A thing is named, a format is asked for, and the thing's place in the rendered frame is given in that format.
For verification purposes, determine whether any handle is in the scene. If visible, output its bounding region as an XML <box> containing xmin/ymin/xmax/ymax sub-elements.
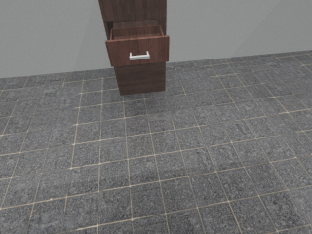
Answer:
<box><xmin>129</xmin><ymin>51</ymin><xmax>150</xmax><ymax>60</ymax></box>

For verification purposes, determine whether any cabinet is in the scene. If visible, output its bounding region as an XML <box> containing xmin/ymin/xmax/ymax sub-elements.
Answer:
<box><xmin>98</xmin><ymin>0</ymin><xmax>167</xmax><ymax>96</ymax></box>

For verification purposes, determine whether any drawer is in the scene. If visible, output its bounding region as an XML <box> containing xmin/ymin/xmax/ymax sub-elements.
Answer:
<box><xmin>105</xmin><ymin>25</ymin><xmax>170</xmax><ymax>67</ymax></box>

